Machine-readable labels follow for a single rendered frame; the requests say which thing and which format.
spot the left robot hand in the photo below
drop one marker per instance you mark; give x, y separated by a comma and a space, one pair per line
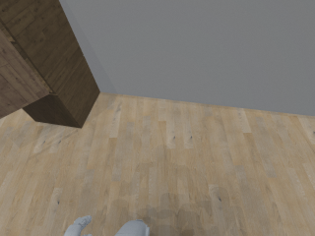
79, 224

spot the cupboard door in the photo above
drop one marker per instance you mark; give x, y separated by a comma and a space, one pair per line
19, 86

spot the left robot thigh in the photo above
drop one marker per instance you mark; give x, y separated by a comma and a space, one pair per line
134, 228

